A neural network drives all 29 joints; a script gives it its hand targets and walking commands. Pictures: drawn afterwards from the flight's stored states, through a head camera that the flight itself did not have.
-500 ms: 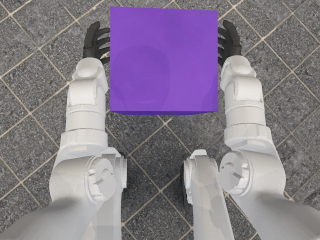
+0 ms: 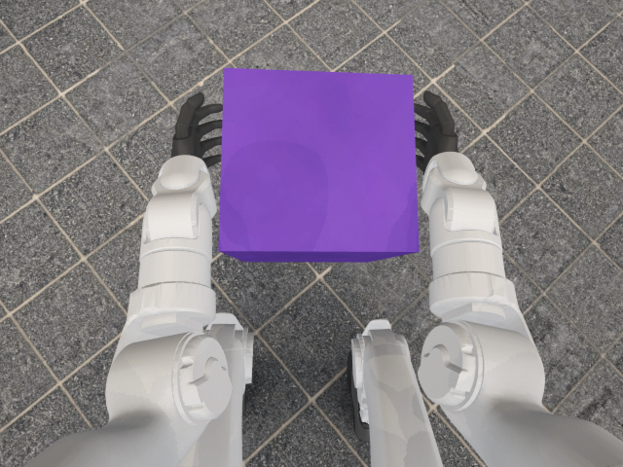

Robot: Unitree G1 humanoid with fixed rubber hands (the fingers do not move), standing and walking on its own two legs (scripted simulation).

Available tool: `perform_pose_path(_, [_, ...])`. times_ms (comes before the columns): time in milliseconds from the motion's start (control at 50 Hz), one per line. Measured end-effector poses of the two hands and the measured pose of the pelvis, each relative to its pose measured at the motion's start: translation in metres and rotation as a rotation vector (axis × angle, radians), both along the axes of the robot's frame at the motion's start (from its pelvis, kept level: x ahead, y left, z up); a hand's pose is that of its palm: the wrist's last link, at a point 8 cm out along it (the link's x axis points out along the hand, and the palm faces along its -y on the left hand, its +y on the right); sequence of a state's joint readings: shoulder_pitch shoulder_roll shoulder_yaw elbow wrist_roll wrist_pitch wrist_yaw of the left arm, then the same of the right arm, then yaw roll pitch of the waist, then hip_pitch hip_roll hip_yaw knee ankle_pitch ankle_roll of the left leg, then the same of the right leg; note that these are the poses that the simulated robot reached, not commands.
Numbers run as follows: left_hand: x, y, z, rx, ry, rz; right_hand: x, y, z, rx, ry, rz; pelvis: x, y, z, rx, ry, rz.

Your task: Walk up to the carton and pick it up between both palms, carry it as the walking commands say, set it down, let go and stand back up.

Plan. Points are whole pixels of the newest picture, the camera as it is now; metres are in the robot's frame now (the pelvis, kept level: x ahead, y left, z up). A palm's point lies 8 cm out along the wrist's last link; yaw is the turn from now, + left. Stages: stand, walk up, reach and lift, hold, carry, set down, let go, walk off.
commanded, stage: reach and lift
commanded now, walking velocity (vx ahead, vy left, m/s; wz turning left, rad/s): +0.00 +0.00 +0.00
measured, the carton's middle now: (311, 186) +0.47 +0.00 -0.13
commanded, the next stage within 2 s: none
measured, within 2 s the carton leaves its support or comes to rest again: neither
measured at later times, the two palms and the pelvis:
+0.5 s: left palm (166, 148) +0.45 +0.15 +0.02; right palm (465, 147) +0.46 -0.15 +0.03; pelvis +0.02 +0.00 +0.06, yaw +0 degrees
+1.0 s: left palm (129, 135) +0.43 +0.15 +0.09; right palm (508, 133) +0.44 -0.14 +0.10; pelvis +0.03 +0.00 +0.13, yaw +0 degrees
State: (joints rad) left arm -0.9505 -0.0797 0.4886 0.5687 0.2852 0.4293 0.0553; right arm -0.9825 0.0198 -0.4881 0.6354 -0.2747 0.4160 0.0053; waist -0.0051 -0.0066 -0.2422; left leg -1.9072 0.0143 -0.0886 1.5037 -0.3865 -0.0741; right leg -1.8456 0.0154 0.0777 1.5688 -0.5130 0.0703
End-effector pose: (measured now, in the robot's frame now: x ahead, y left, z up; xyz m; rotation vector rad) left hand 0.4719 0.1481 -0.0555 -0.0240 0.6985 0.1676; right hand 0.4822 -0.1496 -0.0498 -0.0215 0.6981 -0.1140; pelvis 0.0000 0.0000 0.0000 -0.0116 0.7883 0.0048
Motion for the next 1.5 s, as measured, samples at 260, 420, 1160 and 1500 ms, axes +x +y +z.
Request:
perform_pose_path(260, [-0.009, 0.002, 0.039, 0.001, -0.001, -0.002, -0.01, 0.002, 0.038, 0.006, 0.0, -0.006, 0.008, 0.001, 0.032, -0.001, -0.037, -0.001])
perform_pose_path(420, [-0.015, 0.003, 0.064, 0.001, -0.001, -0.003, -0.016, 0.003, 0.063, 0.008, -0.001, -0.01, 0.013, 0.002, 0.053, 0.0, -0.067, -0.002])
perform_pose_path(1160, [-0.05, 0.005, 0.173, 0.008, 0.008, -0.017, -0.051, 0.006, 0.176, 0.005, -0.003, -0.017, 0.036, 0.003, 0.153, 0.006, -0.264, 0.001])
perform_pose_path(1500, [-0.068, 0.007, 0.221, 0.018, 0.002, -0.016, -0.066, 0.007, 0.227, -0.002, -0.018, 0.0, 0.046, 0.006, 0.19, 0.008, -0.414, 0.0])
